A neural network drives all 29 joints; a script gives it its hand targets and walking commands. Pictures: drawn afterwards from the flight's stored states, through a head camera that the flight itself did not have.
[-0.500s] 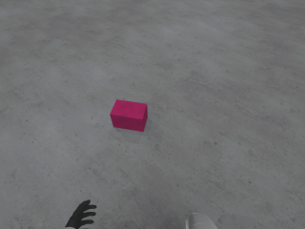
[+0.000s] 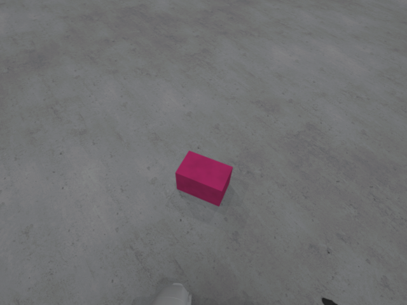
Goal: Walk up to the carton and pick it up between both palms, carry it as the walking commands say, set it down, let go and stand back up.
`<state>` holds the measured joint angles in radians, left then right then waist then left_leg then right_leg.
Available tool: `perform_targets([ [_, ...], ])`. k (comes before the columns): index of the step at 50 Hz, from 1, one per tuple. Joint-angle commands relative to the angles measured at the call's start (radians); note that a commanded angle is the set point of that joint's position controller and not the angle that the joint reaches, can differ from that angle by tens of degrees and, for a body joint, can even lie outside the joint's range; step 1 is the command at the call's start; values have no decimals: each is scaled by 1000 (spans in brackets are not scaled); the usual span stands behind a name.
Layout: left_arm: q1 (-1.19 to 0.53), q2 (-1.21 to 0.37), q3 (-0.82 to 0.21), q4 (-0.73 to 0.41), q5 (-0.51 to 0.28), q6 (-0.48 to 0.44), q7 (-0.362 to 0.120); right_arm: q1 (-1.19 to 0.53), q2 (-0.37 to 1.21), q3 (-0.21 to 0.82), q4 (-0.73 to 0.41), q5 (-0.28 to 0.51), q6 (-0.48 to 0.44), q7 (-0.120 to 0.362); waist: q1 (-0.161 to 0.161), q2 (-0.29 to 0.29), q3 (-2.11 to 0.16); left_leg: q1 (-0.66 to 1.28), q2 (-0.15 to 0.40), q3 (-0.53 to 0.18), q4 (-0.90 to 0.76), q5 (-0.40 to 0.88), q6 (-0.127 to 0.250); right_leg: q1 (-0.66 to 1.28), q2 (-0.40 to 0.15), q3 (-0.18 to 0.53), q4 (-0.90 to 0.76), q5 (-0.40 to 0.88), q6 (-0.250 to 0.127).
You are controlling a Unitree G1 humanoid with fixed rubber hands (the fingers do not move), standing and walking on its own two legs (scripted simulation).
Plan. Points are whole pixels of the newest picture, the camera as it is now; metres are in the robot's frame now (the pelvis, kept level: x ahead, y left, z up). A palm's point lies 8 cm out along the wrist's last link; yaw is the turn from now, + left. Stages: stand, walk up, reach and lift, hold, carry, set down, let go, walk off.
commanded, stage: walk up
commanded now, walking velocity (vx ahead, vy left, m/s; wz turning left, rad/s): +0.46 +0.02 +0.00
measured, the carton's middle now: (203, 178) +0.77 +0.09 -0.66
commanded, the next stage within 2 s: none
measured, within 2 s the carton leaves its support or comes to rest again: neither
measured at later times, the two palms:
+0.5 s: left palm (137, 210) +0.31 +0.22 -0.09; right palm (348, 299) +0.18 -0.27 -0.13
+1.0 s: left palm (129, 187) +0.38 +0.26 -0.11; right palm (312, 233) +0.31 -0.21 -0.11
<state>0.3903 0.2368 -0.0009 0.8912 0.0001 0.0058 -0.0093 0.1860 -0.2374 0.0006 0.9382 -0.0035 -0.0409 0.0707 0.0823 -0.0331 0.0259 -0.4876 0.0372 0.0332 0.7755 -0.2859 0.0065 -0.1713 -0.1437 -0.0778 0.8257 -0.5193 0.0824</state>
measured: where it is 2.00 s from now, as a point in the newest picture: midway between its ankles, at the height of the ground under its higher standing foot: (199, 281)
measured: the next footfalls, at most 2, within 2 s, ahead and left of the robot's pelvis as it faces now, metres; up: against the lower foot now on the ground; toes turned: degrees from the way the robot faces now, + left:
right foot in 0.40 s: +0.28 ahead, -0.17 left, +0.00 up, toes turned -7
left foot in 0.70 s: +0.31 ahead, +0.11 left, +0.00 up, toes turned +5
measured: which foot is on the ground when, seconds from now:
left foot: down 0.00-0.40, up 0.42-0.68, down 0.70-1.00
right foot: up 0.00-0.38, down 0.40-0.70, up 0.72-1.00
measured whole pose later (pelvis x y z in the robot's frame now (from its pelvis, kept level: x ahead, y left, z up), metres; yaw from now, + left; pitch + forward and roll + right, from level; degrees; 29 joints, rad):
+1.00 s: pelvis +0.29 +0.03 +0.02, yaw +2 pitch +2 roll -3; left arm 0.18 0.21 0.00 0.89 0.00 0.06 0.02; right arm 0.27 -0.18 0.00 0.98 0.00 0.01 -0.01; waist -0.07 0.02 0.03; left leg -0.31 0.02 0.04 0.63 -0.35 0.05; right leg -0.41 -0.08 -0.11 0.91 -0.48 0.05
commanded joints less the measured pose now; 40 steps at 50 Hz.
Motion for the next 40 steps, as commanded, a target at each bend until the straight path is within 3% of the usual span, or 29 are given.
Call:
perform_targets([
  [1, -161, 131, 59, -84, 27, -55, -15, 275, -227, -79, -11, -31, -38, -64, -161, 253, -51, 521, 286, -541, -469, 292, 114, -528, 31, 114, 427, 84, -59],
  [2, -154, 122, 63, -78, 26, -55, -19, 262, -194, -69, -9, -25, -42, -71, -153, 226, -55, 501, 260, -433, -436, 414, 101, -484, 17, 106, 381, 117, -60],
  [4, -180, 110, 67, -95, 22, -35, -21, 284, -158, -54, 22, -31, -46, -77, -144, 267, -55, 484, 240, -374, -439, 611, 101, -443, 35, 68, 312, 101, -41],
  [5, -206, 106, 67, -105, 22, -31, -23, 288, -158, -52, 28, -32, -49, -78, -144, 243, -65, 488, 243, -356, -441, 672, 108, -435, 47, 59, 287, 111, -36],
  [8, -299, 59, 58, -112, 18, -17, -21, 293, -158, -54, 23, -37, -43, -88, -149, 185, -5, 453, 271, -324, -494, 578, 161, -459, 48, 28, 166, 101, -29],
  [9, -316, 44, 52, -112, 13, -17, -25, 271, -155, -54, 30, -37, -36, -88, -142, 210, 3, 435, 264, -309, -516, 508, 164, -455, 56, 21, 107, 113, -36],
  [11, -357, 37, 48, -113, 11, -21, -26, 239, -156, -53, 20, -38, -35, -92, -142, 206, 50, 377, 246, -261, -540, 403, 142, -406, 55, 3, -15, 171, -36],
  [14, -340, 32, 46, -78, 13, -31, -18, 243, -145, -46, 49, -27, -16, -89, -133, 205, 67, 317, 195, -172, -473, 470, 70, -227, 94, -71, -208, 307, -52],
  [16, -246, 40, 54, -35, 18, -35, -10, 244, -155, -49, 57, -18, -10, -91, -89, 143, -6, 275, 162, -125, -343, 501, 44, -22, 119, -98, -352, 403, -62],
  [17, -165, 94, 74, -6, 21, -41, 0, 250, -143, -42, 64, -9, -16, -88, -53, 77, -67, 204, 106, -89, -217, 469, 15, 145, 83, -57, -351, 436, -81],
  [18, -31, 167, 95, 25, 30, -47, 9, 241, -97, -31, 39, -9, -24, -91, 6, -80, -151, 59, 17, -8, -15, 262, -17, 324, -102, 138, -404, 493, -134],
  [19, 79, 247, 112, 41, 27, -48, 20, 213, -61, -26, 3, 2, -25, -93, 42, -304, -197, -100, -45, 49, 262, -300, -31, 389, -360, 405, -521, 601, -233],
  [20, 83, 258, 100, 61, 28, -47, 20, 162, -99, -39, -6, -15, 2, -89, 37, -167, -125, -98, 11, -32, 373, -337, -33, 270, -385, 458, -555, 533, -248],
  [21, 78, 285, 107, 63, 23, -38, 28, 179, -139, -61, 12, -23, 24, -74, 17, -37, -69, -130, 10, -65, 437, -294, -37, 183, -414, 518, -539, 536, -248],
  [22, 2, 241, 103, 49, 32, -33, 29, 162, -111, -58, -10, -32, 35, -60, -10, -54, -15, -137, 31, -67, 425, -247, -49, 118, -368, 476, -521, 549, -250],
  [23, -60, 210, 99, 34, 41, -35, 26, 178, -103, -54, -18, -33, 41, -50, -34, -155, -11, -97, 56, -65, 383, -190, -53, 64, -312, 384, -550, 469, -234],
  [24, -113, 196, 97, 14, 37, -34, 26, 180, -90, -45, -20, -29, 46, -43, -50, -195, -32, -72, 69, -55, 348, -164, -55, 51, -282, 309, -577, 334, -231],
  [26, -108, 192, 96, 16, 44, -38, 20, 149, -85, -41, -36, -25, 49, -36, -40, -255, -20, -46, 50, -3, 207, -167, -61, -15, -242, 254, -602, 287, -216],
  [28, -98, 214, 99, 23, 49, -30, 21, 80, -73, -33, -58, -28, 51, -27, -27, -211, -2, -24, 56, 16, 75, -199, -58, -50, -251, 227, -601, 240, -229],
  [29, -124, 220, 99, 13, 52, -29, 20, 81, -60, -27, -58, -27, 51, -21, -37, -248, -17, 17, 49, 31, -3, -185, -54, -87, -222, 184, -578, 213, -211],
  [31, -183, 226, 99, -3, 44, -25, 14, 135, -70, -27, -40, -25, 43, -19, -91, -212, -19, 140, 33, 46, -156, -44, -41, -128, -211, 142, -522, 259, -180],
  [32, -202, 213, 96, -15, 36, -23, 11, 193, -60, -29, -13, -23, 37, -20, -128, -186, -53, 259, 22, 66, -228, 92, -36, -195, -194, 120, -474, 199, -155],
  [33, -222, 203, 87, -18, 43, -12, 14, 264, -83, -40, 16, -23, 38, -25, -174, -92, -74, 363, -4, 83, -242, 114, -24, -237, -179, 104, -398, 195, -131],
  [34, -203, 176, 76, -37, 42, -10, 15, 340, -140, -59, 39, -28, 37, -29, -207, 43, -114, 469, 70, -46, -319, 73, 17, -318, -132, 57, -194, 167, -92],
  [35, -189, 96, 53, -70, 41, -1, 18, 326, -245, -74, 26, -44, 31, -36, -195, 396, -81, 448, 302, -441, -524, 1, 96, -461, 55, -42, 97, -95, -41],
  [36, -237, 103, 56, -78, 31, 15, 31, 300, -258, -74, 5, -34, 39, -46, -194, 361, -17, 365, 312, -475, -555, 127, 140, -474, 75, 11, 184, -136, -52],
  [37, -232, 101, 57, -77, 23, 22, 40, 262, -236, -71, 8, -35, 34, -57, -170, 347, -1, 317, 299, -468, -496, 384, 163, -436, 65, 46, 227, -119, -61],
  [38, -215, 94, 54, -57, 20, 22, 43, 206, -174, -57, 4, -29, 32, -68, -134, 276, 18, 343, 256, -349, -439, 664, 191, -438, 62, 32, 262, -80, -54],
  [40, -188, 107, 62, -67, 1, 19, 40, 158, -172, -56, -10, -15, 36, -87, -116, 250, -60, 452, 217, -257, -312, 1174, 171, -404, 83, 22, 244, -71, -51],
])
